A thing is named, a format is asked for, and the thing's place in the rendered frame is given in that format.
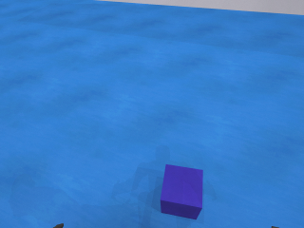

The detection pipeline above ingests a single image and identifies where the carton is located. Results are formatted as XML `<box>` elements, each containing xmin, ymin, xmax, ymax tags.
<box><xmin>160</xmin><ymin>164</ymin><xmax>203</xmax><ymax>219</ymax></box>

